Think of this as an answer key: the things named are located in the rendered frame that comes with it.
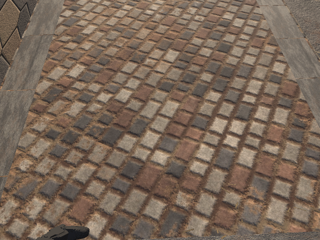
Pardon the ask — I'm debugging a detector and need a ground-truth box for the left robot hand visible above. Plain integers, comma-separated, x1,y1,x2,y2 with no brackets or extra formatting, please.
36,224,90,240

